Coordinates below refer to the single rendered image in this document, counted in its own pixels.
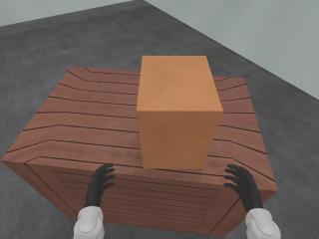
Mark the carton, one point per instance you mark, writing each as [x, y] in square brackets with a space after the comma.
[178, 111]

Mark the right robot hand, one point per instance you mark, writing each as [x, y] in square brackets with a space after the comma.
[246, 187]

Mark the robot right forearm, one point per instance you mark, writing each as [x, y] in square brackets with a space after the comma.
[260, 225]

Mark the pedestal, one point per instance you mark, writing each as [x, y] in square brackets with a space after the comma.
[90, 119]

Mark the left robot hand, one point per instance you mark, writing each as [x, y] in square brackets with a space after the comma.
[96, 187]

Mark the robot left forearm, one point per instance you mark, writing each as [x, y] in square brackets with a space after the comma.
[90, 224]

